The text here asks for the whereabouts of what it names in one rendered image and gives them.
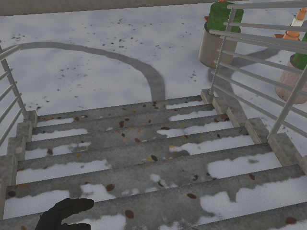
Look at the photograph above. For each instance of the left robot hand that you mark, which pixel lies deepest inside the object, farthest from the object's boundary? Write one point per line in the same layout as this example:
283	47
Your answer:
51	219

